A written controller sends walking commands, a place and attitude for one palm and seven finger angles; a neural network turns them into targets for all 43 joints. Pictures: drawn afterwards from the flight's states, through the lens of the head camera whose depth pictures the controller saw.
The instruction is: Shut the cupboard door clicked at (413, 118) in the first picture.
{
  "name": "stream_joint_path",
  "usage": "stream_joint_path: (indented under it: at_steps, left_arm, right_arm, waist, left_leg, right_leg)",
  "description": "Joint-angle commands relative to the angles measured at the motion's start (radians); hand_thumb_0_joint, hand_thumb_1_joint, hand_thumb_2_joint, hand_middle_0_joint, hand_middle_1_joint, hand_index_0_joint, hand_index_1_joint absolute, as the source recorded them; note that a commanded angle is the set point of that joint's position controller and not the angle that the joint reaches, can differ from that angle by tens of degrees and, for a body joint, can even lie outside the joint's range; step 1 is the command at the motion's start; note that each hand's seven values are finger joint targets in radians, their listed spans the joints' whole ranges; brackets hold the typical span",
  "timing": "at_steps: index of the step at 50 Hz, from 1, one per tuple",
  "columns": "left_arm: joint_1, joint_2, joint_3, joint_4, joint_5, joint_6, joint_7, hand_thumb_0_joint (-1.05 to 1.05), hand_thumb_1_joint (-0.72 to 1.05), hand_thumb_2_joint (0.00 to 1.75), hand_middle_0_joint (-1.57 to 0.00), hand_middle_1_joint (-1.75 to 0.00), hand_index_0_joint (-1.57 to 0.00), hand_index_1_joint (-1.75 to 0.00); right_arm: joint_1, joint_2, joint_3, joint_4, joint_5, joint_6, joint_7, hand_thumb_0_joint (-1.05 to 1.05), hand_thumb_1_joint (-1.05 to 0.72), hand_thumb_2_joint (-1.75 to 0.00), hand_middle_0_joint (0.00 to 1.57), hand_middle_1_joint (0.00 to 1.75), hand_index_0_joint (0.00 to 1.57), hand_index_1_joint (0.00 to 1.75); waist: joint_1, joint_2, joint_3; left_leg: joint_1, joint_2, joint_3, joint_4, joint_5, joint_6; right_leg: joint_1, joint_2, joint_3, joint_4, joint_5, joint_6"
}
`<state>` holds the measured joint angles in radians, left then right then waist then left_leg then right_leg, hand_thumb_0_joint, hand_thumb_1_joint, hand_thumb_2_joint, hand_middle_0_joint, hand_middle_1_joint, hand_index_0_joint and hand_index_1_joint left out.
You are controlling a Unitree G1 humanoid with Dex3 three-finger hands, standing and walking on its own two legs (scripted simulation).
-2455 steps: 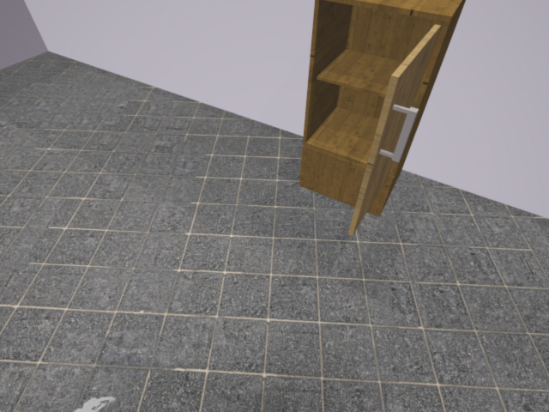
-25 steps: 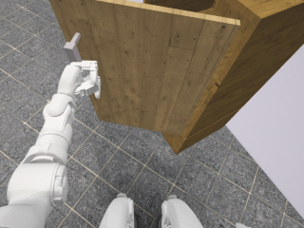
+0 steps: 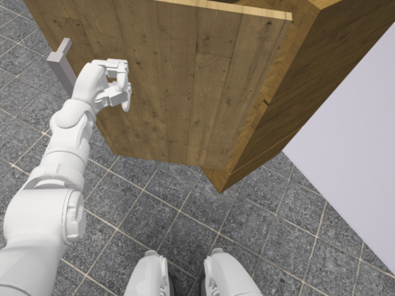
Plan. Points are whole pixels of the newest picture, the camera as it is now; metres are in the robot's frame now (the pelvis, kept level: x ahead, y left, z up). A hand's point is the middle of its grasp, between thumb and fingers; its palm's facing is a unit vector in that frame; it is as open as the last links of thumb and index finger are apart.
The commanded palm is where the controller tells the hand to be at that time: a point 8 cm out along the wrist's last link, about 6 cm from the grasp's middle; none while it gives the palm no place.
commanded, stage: push the door shut along its arc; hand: left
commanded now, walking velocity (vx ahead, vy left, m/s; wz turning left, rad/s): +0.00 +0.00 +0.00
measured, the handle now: (77, 81) +0.54 +0.20 +0.06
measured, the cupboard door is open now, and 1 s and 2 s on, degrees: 48 32 32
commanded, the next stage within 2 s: pull the fist back off the door in 0.44 s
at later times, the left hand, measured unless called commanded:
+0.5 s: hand (137, 75) +0.54 +0.08 +0.07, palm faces -0.43 -0.90 -0.03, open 3.3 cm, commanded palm +0.56 +0.10 +0.07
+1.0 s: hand (146, 76) +0.54 +0.06 +0.07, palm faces +0.05 -1.00 -0.01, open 3.1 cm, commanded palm +0.49 +0.11 +0.07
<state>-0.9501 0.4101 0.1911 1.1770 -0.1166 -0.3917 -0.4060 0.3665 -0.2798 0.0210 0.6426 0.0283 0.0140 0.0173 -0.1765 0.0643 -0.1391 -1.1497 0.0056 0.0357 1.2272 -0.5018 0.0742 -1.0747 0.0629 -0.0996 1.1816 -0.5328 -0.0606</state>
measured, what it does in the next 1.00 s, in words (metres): stands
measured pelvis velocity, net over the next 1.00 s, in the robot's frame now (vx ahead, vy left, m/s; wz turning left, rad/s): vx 0.02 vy -0.01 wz -0.01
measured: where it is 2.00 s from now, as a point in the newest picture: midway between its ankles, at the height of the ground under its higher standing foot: outside the picture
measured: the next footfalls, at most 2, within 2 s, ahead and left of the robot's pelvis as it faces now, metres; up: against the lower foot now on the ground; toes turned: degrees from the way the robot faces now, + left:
none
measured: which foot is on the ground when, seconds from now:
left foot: down 0.00-1.00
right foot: down 0.00-1.00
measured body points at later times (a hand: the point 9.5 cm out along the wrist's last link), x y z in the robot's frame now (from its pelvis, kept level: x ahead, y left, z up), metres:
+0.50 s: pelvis -0.01 +0.00 -0.02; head +0.16 +0.02 +0.39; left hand +0.56 +0.13 +0.08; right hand -0.02 -0.28 -0.13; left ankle +0.04 +0.07 -0.63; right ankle +0.01 -0.09 -0.63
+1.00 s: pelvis +0.02 -0.01 +0.01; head +0.15 -0.01 +0.44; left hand +0.53 +0.11 +0.07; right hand -0.01 -0.25 -0.11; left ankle +0.04 +0.08 -0.63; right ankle +0.01 -0.09 -0.63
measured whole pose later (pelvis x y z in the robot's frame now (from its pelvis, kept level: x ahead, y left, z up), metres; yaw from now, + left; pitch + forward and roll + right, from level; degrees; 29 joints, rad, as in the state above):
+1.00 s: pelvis +0.02 -0.01 +0.01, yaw -1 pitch +26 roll -2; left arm -0.95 0.23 0.29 1.20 0.01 -0.44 0.14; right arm 0.45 -0.23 0.00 0.65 -0.06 0.02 0.11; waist -0.20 0.08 -0.18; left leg -1.12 0.01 0.05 1.17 -0.51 0.06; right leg -1.06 0.08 -0.07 1.14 -0.53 -0.07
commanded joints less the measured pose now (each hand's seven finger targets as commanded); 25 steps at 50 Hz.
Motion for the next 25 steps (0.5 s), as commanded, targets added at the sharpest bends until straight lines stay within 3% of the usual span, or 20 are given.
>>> stream_joint_path:
  at_steps: [1,2,3,4,5,6,7,9,10,12,16,19,21,23,24,25]
  left_arm:
    - [-0.550,0.200,0.059,-0.201,-0.032,-0.057,-0.008,0.00,0.90,0.90,-1.30,-1.50,-1.30,-1.50]
    - [-0.551,0.234,0.083,-0.196,-0.027,-0.056,-0.010,0.00,0.90,0.90,-1.30,-1.50,-1.30,-1.50]
    - [-0.569,0.208,0.055,-0.197,-0.024,-0.051,-0.014,0.00,0.90,0.90,-1.30,-1.50,-1.30,-1.50]
    - [-0.590,0.229,0.068,-0.194,-0.021,-0.049,-0.014,0.00,0.90,0.90,-1.30,-1.50,-1.30,-1.50]
    - [-0.633,0.187,0.031,-0.219,-0.024,-0.054,-0.021,0.00,0.90,0.90,-1.30,-1.50,-1.30,-1.50]
    - [-0.609,0.211,0.046,-0.182,-0.016,-0.046,-0.022,0.00,0.90,0.90,-1.30,-1.50,-1.30,-1.50]
    - [-0.638,0.190,0.019,-0.179,-0.014,-0.040,-0.027,0.00,0.90,0.90,-1.30,-1.50,-1.30,-1.50]
    - [-0.660,0.201,0.021,-0.160,-0.011,-0.026,-0.030,0.00,0.90,0.90,-1.30,-1.50,-1.30,-1.50]
    - [-0.701,0.171,-0.005,-0.158,-0.018,-0.025,-0.036,0.00,0.90,0.90,-1.30,-1.50,-1.30,-1.50]
    - [-0.735,0.197,0.005,-0.136,-0.012,-0.007,-0.040,0.00,0.90,0.90,-1.30,-1.50,-1.30,-1.50]
    - [-0.778,0.161,-0.028,-0.123,-0.007,0.013,-0.054,0.00,0.90,0.90,-1.30,-1.50,-1.30,-1.50]
    - [-0.823,0.186,-0.017,-0.116,-0.005,0.034,-0.059,0.00,0.90,0.90,-1.30,-1.50,-1.30,-1.50]
    - [-0.845,0.181,-0.022,-0.109,0.003,0.042,-0.062,0.00,0.90,0.90,-1.30,-1.50,-1.30,-1.50]
    - [-0.860,0.164,-0.034,-0.090,0.007,0.060,-0.062,0.00,0.90,0.90,-1.30,-1.50,-1.30,-1.50]
    - [-0.876,0.192,-0.018,-0.095,0.009,0.062,-0.061,0.00,0.90,0.90,-1.30,-1.50,-1.30,-1.50]
    - [-0.899,0.195,-0.017,-0.109,0.008,0.055,-0.062,0.00,0.90,0.90,-1.30,-1.50,-1.30,-1.50]
  right_arm:
    - [0.149,-0.186,-0.063,-0.041,-0.007,-0.028,-0.018,0.00,-0.90,-0.90,0.20,0.30,0.20,0.30]
    - [0.154,-0.188,-0.062,-0.041,-0.006,-0.030,-0.020,0.00,-0.90,-0.90,0.20,0.30,0.20,0.30]
    - [0.146,-0.183,-0.059,-0.044,-0.008,-0.033,-0.019,0.00,-0.90,-0.90,0.20,0.30,0.20,0.30]
    - [0.154,-0.185,-0.059,-0.037,-0.007,-0.036,-0.022,0.00,-0.90,-0.90,0.20,0.30,0.20,0.30]
    - [0.151,-0.179,-0.058,-0.038,-0.008,-0.044,-0.022,0.00,-0.90,-0.90,0.20,0.30,0.20,0.30]
    - [0.150,-0.185,-0.059,-0.029,-0.007,-0.043,-0.023,0.00,-0.90,-0.90,0.20,0.30,0.20,0.30]
    - [0.149,-0.187,-0.058,-0.027,-0.007,-0.045,-0.023,0.00,-0.90,-0.90,0.20,0.30,0.20,0.30]
    - [0.154,-0.191,-0.057,-0.020,-0.007,-0.050,-0.025,0.00,-0.90,-0.90,0.20,0.30,0.20,0.30]
    - [0.157,-0.187,-0.054,-0.018,-0.007,-0.058,-0.027,0.00,-0.90,-0.90,0.20,0.30,0.20,0.30]
    - [0.160,-0.196,-0.053,-0.005,-0.010,-0.064,-0.030,0.00,-0.90,-0.90,0.20,0.30,0.20,0.30]
    - [0.165,-0.200,-0.054,0.011,-0.015,-0.081,-0.033,0.00,-0.90,-0.90,0.20,0.30,0.20,0.30]
    - [0.178,-0.203,-0.051,0.020,-0.020,-0.090,-0.036,0.00,-0.90,-0.90,0.20,0.30,0.20,0.30]
    - [0.183,-0.204,-0.051,0.027,-0.022,-0.096,-0.038,0.00,-0.90,-0.90,0.20,0.30,0.20,0.30]
    - [0.184,-0.202,-0.050,0.035,-0.026,-0.102,-0.038,0.00,-0.90,-0.90,0.20,0.30,0.20,0.30]
    - [0.196,-0.206,-0.050,0.039,-0.027,-0.105,-0.040,0.00,-0.90,-0.90,0.20,0.30,0.20,0.30]
    - [0.204,-0.205,-0.048,0.039,-0.028,-0.110,-0.041,0.00,-0.90,-0.90,0.20,0.30,0.20,0.30]
  waist:
    - [-0.057,0.048,-0.514]
    - [-0.052,0.041,-0.524]
    - [-0.057,0.055,-0.526]
    - [-0.062,0.046,-0.529]
    - [-0.072,0.071,-0.551]
    - [-0.066,0.080,-0.538]
    - [-0.082,0.081,-0.525]
    - [-0.092,0.073,-0.509]
    - [-0.102,0.093,-0.510]
    - [-0.115,0.081,-0.507]
    - [-0.127,0.120,-0.550]
    - [-0.134,0.122,-0.542]
    - [-0.140,0.133,-0.573]
    - [-0.149,0.145,-0.558]
    - [-0.153,0.126,-0.559]
    - [-0.150,0.150,-0.576]
  left_leg:
    - [0.455,0.013,-0.150,-0.082,0.364,-0.018]
    - [0.440,0.014,-0.149,-0.076,0.364,-0.018]
    - [0.423,0.009,-0.144,-0.069,0.354,-0.015]
    - [0.416,0.013,-0.144,-0.064,0.353,-0.015]
    - [0.426,0.007,-0.144,-0.054,0.368,-0.011]
    - [0.439,0.014,-0.151,-0.055,0.354,-0.017]
    - [0.429,0.015,-0.152,-0.051,0.335,-0.016]
    - [0.412,0.016,-0.151,-0.043,0.318,-0.013]
    - [0.414,0.012,-0.151,-0.037,0.327,-0.009]
    - [0.395,0.018,-0.154,-0.025,0.310,-0.008]
    - [0.449,0.021,-0.171,-0.011,0.338,-0.009]
    - [0.419,0.019,-0.166,-0.002,0.328,-0.008]
    - [0.442,0.020,-0.174,0.004,0.350,-0.007]
    - [0.438,0.020,-0.175,0.009,0.334,-0.008]
    - [0.424,0.022,-0.175,0.013,0.330,-0.006]
    - [0.442,0.021,-0.177,0.014,0.358,-0.005]
  right_leg:
    - [0.091,-0.004,0.104,-0.153,0.319,0.019]
    - [0.103,-0.004,0.108,-0.149,0.322,0.019]
    - [0.103,-0.004,0.113,-0.148,0.317,0.020]
    - [0.104,-0.004,0.115,-0.147,0.317,0.021]
    - [0.089,-0.002,0.115,-0.138,0.326,0.022]
    - [0.069,-0.002,0.110,-0.141,0.303,0.019]
    - [0.044,-0.002,0.111,-0.143,0.283,0.021]
    - [0.034,0.000,0.115,-0.149,0.264,0.020]
    - [0.015,0.002,0.111,-0.140,0.265,0.020]
    - [0.001,0.002,0.114,-0.140,0.247,0.023]
    - [-0.065,0.006,0.094,-0.120,0.239,0.018]
    - [-0.065,0.008,0.093,-0.117,0.227,0.018]
    - [-0.091,0.011,0.084,-0.104,0.231,0.016]
    - [-0.115,0.013,0.080,-0.105,0.214,0.015]
    - [-0.109,0.012,0.082,-0.104,0.214,0.018]
    - [-0.118,0.014,0.079,-0.093,0.223,0.015]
